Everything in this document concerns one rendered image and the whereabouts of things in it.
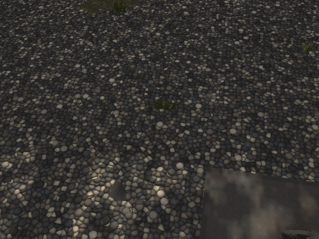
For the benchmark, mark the robot right hand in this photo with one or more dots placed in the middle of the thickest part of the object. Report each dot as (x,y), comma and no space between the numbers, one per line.
(299,234)

